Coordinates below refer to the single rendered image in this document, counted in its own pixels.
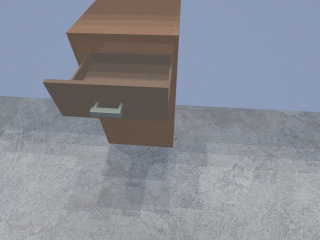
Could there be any handle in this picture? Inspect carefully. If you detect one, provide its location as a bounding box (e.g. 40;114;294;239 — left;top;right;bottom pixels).
90;102;123;118

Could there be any drawer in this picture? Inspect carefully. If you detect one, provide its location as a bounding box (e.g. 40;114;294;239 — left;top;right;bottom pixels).
43;51;173;122

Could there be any cabinet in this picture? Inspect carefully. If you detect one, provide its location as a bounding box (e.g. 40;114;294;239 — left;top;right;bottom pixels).
66;0;181;148

